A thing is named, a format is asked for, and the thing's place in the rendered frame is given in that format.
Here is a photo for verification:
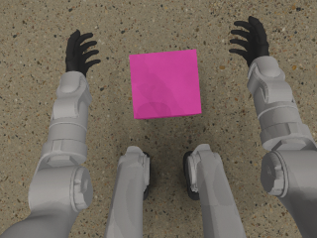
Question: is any left robot forearm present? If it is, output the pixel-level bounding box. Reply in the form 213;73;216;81
28;70;92;210

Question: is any right robot forearm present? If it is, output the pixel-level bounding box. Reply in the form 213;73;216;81
247;56;317;152

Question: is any left robot shin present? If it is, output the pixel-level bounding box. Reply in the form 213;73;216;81
117;146;147;192

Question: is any left robot upper arm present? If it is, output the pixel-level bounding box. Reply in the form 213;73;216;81
0;165;93;238

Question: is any right robot hand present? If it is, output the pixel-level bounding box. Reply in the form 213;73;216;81
229;16;269;67

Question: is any left robot hand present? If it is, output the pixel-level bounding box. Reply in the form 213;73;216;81
65;30;101;77

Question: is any carton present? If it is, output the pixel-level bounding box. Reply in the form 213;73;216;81
129;49;202;120

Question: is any robot shin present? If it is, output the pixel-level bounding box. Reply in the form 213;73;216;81
190;144;223;191
117;146;147;192

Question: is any right robot upper arm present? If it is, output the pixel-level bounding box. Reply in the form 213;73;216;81
260;150;317;238

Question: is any right robot shin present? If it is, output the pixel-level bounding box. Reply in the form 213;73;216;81
190;144;223;191

